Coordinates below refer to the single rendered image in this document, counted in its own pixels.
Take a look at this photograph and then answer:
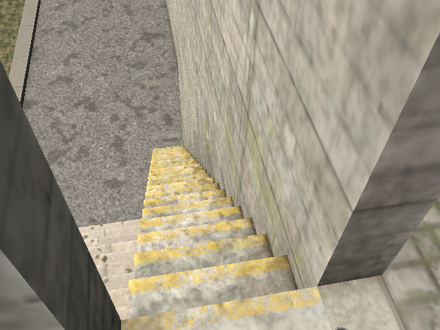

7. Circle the stairs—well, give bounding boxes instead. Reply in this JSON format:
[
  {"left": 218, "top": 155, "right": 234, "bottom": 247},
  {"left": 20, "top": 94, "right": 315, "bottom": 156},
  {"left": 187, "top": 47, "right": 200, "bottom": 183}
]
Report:
[{"left": 129, "top": 146, "right": 298, "bottom": 318}]

